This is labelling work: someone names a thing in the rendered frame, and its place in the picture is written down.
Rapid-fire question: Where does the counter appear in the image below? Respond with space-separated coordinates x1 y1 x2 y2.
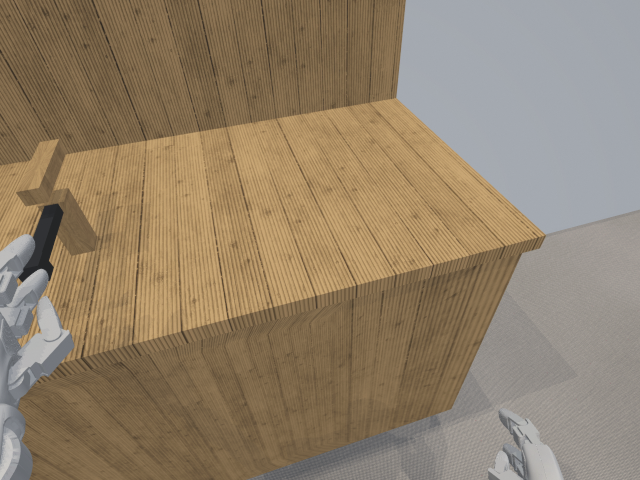
0 0 546 480

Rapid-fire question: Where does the right robot hand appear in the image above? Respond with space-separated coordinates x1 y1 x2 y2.
488 408 564 480

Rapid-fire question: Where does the tap lever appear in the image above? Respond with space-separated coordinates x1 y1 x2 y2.
18 204 64 283

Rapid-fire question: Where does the left robot hand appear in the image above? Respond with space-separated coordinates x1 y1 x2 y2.
0 234 74 410

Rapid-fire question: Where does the robot left forearm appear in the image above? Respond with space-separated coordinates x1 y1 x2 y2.
0 403 33 480

